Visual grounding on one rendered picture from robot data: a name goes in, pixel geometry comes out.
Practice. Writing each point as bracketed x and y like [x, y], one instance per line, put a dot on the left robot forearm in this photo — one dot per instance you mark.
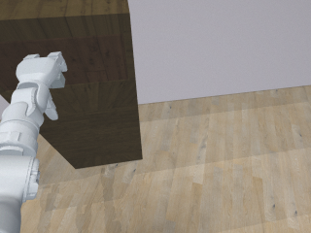
[21, 121]

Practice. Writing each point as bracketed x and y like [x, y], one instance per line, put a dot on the handle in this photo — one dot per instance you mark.
[59, 82]

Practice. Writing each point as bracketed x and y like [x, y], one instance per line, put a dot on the drawer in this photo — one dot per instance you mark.
[89, 59]

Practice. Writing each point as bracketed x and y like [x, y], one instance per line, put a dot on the left robot upper arm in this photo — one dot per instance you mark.
[19, 181]

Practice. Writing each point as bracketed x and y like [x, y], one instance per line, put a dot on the cabinet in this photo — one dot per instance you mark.
[98, 123]

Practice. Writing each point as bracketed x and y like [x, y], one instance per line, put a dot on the left robot hand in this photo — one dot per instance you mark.
[44, 70]

